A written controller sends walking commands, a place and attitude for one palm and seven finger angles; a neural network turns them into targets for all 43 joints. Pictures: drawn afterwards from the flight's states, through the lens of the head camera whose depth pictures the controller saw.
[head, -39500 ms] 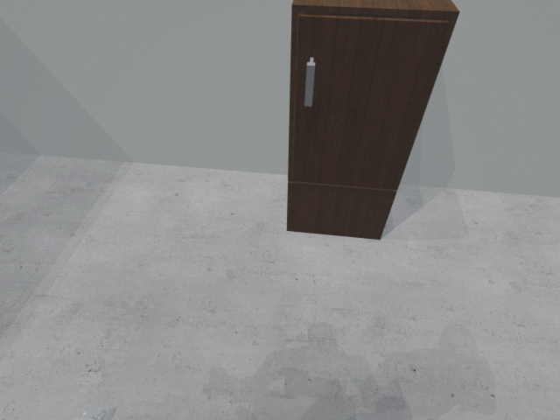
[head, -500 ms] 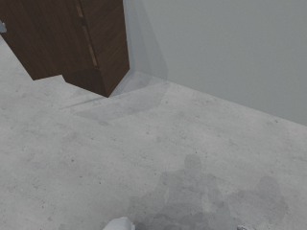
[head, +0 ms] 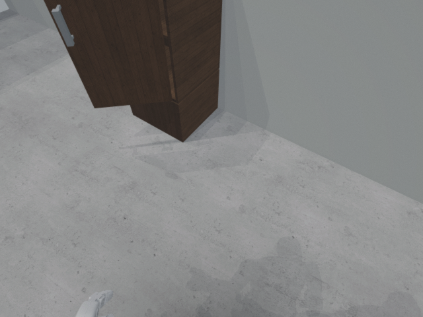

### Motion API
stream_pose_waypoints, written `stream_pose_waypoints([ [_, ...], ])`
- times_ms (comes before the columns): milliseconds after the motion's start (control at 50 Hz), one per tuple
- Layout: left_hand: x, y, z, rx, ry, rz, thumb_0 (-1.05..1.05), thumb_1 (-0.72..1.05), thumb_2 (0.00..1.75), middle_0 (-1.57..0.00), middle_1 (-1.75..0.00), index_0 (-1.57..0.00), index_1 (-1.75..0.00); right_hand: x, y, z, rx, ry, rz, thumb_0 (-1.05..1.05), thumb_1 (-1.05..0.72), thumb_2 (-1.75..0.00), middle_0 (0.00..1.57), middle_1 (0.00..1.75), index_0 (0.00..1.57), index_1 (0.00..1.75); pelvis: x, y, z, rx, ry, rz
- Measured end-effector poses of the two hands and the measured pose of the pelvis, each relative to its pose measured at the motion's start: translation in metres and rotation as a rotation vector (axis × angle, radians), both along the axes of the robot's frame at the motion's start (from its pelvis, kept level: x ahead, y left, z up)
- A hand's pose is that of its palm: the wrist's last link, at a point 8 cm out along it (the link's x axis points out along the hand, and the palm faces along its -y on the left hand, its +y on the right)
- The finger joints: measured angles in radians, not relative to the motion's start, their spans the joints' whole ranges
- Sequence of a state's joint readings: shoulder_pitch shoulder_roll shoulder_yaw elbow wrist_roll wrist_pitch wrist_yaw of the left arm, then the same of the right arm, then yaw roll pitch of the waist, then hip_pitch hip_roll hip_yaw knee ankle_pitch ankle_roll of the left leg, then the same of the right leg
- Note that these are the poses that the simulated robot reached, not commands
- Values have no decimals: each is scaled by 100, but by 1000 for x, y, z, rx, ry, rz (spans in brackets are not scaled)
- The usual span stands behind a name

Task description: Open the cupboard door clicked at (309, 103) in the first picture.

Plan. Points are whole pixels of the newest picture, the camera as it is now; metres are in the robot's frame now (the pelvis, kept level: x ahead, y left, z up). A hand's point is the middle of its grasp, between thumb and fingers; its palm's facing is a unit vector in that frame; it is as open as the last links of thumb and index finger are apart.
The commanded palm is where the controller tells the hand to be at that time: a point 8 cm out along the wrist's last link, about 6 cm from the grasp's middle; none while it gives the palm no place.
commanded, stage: turn to face it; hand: left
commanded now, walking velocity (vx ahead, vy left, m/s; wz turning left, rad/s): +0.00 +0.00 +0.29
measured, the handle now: (64, 25) +1.04 +0.58 +0.00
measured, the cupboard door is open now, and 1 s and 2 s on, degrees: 44 44 44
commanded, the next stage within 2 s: take the last steps up to it in 0.16 s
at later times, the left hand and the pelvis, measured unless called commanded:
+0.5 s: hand out of the picture -0.05 +0.20 -0.19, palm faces +0.28 -0.94 -0.20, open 7.4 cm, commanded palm none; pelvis +0.01 +0.01 -0.01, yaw +12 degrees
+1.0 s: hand (114, 272) +0.23 +0.23 -0.16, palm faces +0.18 -0.96 -0.20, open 7.4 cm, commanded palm none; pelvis +0.14 +0.04 -0.01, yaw +13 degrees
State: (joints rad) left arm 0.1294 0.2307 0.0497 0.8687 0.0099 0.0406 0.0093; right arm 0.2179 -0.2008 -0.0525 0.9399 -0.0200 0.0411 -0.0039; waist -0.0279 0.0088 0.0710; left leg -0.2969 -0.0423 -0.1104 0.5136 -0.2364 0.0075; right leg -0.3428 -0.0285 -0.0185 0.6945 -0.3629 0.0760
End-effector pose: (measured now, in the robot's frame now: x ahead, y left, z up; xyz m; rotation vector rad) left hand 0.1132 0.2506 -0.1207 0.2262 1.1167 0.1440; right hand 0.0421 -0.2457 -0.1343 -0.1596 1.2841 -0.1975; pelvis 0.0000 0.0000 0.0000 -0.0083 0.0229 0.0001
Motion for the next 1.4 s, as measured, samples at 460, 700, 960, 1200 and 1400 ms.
stream_pose_waypoints([
  [460,-169,-13,-29,-80,232,330,0,91,90,-20,-30,-20,-30,100,20,9,-15,-84,281,1,-91,-90,20,30,20,30,7,1,-5,24,-32,195],
  [700,-115,34,-16,-88,169,329,1,91,90,-20,-30,-19,-30,67,68,10,11,-2,273,0,-91,-90,20,30,20,30,36,39,8,11,-38,229],
  [960,71,32,-5,-55,-16,175,0,91,90,-20,-30,-19,-30,13,64,-11,73,319,112,1,-91,-90,20,30,20,30,120,39,-5,44,-26,215],
  [1200,75,34,3,-24,32,367,-4,96,90,-20,-30,-20,-30,182,58,-7,47,191,233,1,-91,-90,20,30,20,30,197,41,8,31,-27,288],
  [1400,15,39,-8,-129,329,481,-1,92,90,-20,-30,-19,-30,369,145,6,64,-88,395,1,-92,-90,20,30,20,30,257,98,8,20,-17,294],
])
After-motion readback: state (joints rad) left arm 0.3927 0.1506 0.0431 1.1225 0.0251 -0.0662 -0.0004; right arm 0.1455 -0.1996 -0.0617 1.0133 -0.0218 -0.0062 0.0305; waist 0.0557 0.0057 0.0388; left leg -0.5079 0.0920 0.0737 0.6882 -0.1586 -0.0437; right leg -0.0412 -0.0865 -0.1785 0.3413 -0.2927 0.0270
